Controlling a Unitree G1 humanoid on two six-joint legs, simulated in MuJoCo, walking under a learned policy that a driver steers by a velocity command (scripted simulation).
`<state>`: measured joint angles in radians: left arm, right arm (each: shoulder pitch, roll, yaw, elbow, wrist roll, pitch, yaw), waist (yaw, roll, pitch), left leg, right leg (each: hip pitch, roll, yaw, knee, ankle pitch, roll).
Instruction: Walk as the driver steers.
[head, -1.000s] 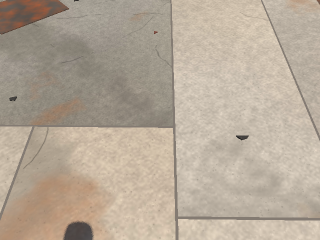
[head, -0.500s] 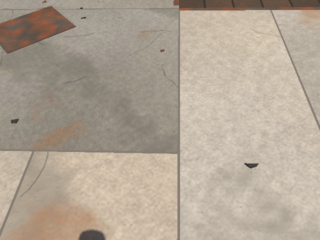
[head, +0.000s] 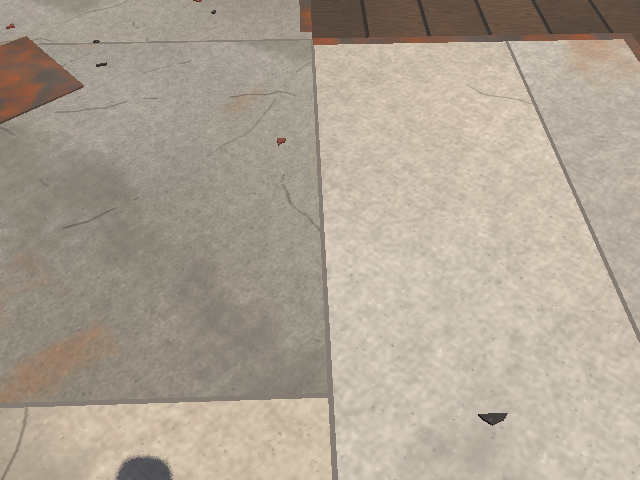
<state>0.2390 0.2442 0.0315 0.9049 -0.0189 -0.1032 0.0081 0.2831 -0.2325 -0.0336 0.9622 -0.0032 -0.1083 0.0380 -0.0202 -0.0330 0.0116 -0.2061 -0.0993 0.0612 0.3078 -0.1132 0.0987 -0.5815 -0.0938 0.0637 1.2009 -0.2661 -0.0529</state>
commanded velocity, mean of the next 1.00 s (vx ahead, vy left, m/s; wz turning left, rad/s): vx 0.50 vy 0.00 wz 0.00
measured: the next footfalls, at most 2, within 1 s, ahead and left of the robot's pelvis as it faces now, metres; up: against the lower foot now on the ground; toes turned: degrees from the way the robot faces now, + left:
right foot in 0.32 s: +0.34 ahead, -0.17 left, +0.00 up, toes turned -1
left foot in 0.88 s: +0.66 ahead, +0.07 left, +0.00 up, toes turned +3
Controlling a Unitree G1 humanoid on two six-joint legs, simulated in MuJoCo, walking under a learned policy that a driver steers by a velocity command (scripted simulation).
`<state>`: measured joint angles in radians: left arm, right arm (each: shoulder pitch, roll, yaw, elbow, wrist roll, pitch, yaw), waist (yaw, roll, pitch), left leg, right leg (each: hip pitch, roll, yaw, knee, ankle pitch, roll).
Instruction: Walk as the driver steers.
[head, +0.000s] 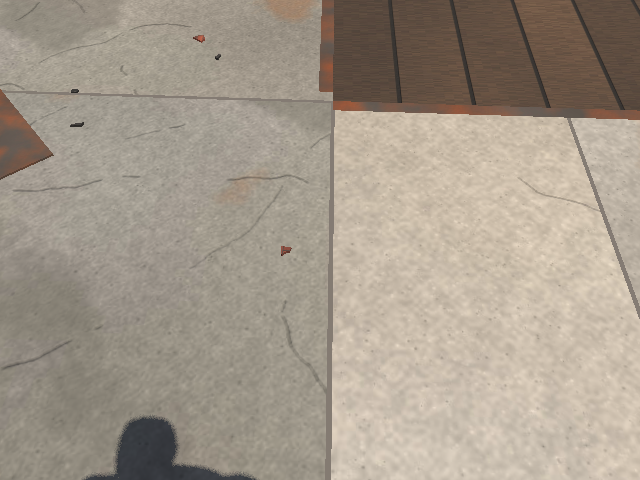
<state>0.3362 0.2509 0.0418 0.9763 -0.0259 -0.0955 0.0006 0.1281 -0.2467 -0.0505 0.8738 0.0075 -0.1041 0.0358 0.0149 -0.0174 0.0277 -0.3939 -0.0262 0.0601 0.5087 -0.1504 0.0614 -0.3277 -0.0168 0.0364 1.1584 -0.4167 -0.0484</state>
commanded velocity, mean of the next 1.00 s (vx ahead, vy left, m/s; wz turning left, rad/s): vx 0.50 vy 0.00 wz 0.34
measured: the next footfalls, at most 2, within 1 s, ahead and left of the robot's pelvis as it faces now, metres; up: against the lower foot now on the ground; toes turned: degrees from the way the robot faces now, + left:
right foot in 0.44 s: +0.42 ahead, -0.15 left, +0.00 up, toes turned +4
left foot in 1.00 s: +0.61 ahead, +0.18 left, +0.00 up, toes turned +27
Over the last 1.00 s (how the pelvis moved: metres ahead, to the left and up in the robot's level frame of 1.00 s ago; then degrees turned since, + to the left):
0.54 -0.02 -0.01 1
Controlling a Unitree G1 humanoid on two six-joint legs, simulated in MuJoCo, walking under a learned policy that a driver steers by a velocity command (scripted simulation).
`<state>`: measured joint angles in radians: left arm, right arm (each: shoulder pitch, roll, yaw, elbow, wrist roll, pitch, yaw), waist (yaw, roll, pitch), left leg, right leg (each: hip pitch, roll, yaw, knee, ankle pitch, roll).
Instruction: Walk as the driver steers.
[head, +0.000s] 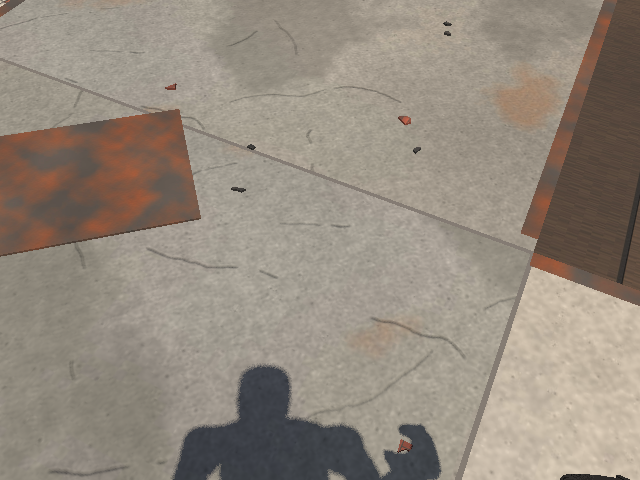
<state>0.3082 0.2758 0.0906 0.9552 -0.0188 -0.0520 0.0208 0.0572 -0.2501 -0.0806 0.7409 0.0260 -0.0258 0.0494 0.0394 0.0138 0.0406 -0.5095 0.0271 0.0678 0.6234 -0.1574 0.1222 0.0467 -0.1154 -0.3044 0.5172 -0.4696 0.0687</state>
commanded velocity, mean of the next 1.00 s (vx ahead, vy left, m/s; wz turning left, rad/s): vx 0.50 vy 0.00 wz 0.32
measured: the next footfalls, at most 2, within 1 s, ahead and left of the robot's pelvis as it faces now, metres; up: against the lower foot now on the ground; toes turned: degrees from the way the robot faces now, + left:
right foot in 0.50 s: +0.49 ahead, -0.05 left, +0.00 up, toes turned +17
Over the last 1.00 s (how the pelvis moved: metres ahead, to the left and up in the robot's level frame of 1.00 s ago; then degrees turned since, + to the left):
0.50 0.04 -0.02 23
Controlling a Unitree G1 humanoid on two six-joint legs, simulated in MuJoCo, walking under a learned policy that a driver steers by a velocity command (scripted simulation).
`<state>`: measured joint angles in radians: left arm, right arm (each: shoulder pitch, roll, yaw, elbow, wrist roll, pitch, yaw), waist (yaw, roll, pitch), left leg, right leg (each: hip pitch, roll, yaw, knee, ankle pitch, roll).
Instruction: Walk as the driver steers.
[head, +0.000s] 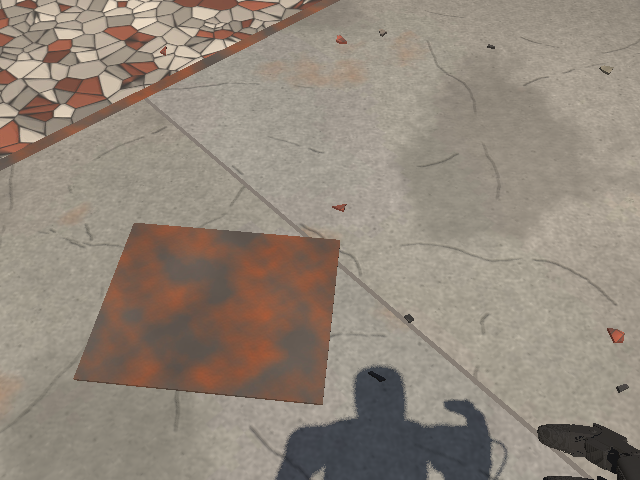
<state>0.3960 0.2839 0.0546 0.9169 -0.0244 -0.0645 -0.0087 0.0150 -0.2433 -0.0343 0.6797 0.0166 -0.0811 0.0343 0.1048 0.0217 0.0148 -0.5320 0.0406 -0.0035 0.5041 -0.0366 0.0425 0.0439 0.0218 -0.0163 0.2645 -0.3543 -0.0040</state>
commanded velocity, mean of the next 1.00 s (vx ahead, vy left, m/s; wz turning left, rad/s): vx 0.50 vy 0.00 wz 0.01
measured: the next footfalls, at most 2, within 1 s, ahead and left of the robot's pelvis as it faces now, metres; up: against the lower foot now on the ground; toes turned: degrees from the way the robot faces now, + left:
left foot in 0.02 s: +0.18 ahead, +0.12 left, +0.00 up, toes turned +1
right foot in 0.56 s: +0.48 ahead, -0.12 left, +0.00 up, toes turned -3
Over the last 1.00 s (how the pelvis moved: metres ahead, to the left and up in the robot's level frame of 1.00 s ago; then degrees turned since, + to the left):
0.55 0.10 0.02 18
